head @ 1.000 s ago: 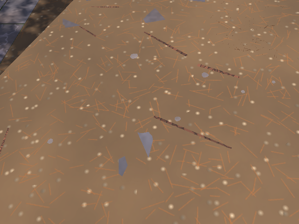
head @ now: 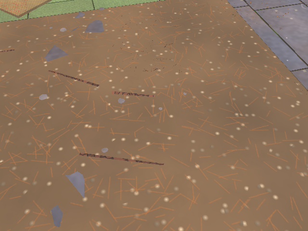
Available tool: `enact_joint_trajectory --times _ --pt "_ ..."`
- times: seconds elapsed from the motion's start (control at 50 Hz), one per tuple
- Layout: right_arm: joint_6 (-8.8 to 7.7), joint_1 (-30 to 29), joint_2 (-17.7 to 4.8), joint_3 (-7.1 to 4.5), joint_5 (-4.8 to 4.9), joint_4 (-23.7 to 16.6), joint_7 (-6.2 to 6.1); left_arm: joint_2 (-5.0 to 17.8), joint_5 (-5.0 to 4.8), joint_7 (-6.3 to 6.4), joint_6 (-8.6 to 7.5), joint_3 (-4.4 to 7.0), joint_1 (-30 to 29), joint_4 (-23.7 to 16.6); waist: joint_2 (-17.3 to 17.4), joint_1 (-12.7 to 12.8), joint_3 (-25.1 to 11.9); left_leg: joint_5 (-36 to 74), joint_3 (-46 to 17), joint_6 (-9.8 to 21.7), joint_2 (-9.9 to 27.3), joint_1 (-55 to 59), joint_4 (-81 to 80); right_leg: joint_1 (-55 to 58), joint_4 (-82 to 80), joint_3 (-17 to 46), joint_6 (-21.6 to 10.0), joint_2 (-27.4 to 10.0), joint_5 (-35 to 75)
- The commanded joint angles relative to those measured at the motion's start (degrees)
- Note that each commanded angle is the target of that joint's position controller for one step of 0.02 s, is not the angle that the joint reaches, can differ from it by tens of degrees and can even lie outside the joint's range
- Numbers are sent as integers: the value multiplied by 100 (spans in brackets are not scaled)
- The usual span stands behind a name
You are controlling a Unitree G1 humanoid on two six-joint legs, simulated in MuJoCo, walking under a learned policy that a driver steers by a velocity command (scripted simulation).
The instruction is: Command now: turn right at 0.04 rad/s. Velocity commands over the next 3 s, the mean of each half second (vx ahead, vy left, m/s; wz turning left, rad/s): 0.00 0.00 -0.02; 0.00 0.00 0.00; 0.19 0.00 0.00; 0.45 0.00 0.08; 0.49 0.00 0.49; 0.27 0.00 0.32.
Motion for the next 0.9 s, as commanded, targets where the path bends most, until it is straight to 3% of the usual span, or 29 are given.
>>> enact_joint_trajectory --times 0.02,0.4,0.9 --pt "-55 -27 -628 -125 10 -101 -41 788 -10 23 -70 217 -42 -221 -163 46 -193 882 -60 42 50 18 -227 13 -607 612 -203 -564 1364" --pt "-11 149 -544 -94 40 533 -140 754 -59 97 -72 178 215 712 -74 42 -97 853 17 117 -16 6 -256 -39 -524 262 -67 -319 1317" --pt "3 648 -206 1 45 839 -188 557 -99 155 -60 71 471 1561 -17 92 65 712 78 183 -124 -159 -236 -155 -518 84 21 -225 1034"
